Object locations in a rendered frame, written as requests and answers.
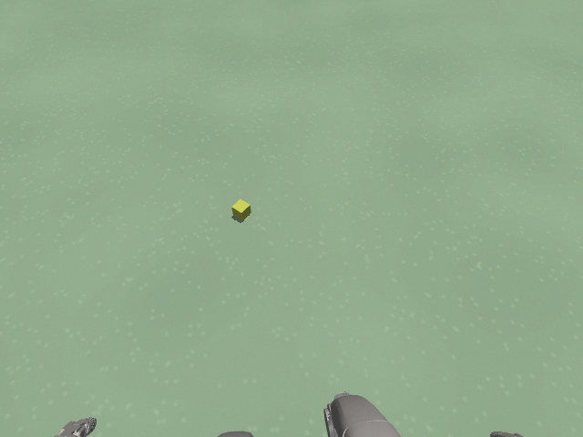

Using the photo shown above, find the cube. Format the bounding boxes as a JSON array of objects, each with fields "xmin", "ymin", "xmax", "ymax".
[{"xmin": 232, "ymin": 199, "xmax": 251, "ymax": 221}]

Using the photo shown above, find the left robot hand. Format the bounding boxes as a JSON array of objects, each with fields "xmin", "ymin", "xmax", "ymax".
[{"xmin": 55, "ymin": 417, "xmax": 97, "ymax": 437}]

